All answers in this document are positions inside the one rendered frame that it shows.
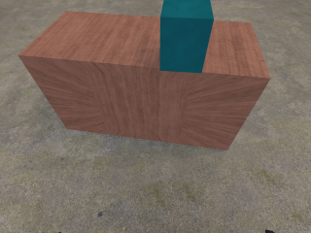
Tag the pedestal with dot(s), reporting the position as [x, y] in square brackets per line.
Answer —
[101, 74]

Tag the carton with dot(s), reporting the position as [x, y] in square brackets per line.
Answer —
[185, 30]

